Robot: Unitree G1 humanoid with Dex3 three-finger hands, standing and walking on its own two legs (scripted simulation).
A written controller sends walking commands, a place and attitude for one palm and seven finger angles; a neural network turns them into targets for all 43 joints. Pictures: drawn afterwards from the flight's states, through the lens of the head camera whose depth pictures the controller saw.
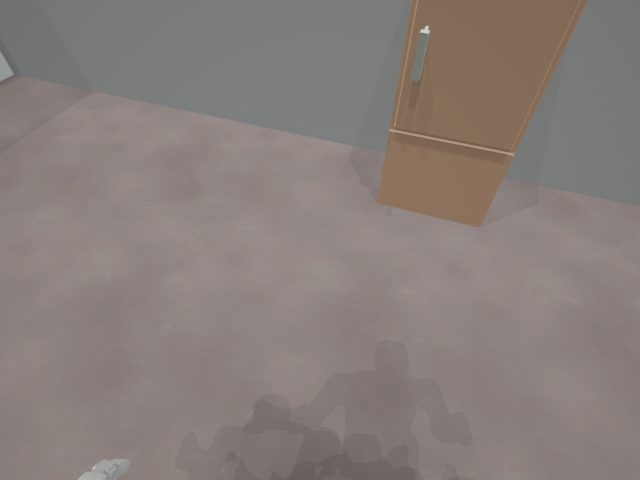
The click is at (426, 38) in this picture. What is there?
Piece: cupboard door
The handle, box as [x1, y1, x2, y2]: [411, 26, 429, 81]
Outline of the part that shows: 428,26 426,26 423,30 421,29 419,34 411,75 412,80 418,81 429,32 429,30 427,29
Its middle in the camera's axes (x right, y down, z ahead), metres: +0.32 -0.59 +1.23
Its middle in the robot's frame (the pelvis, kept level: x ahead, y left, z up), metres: +1.33 -0.25 -0.05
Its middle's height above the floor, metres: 0.72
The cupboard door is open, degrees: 0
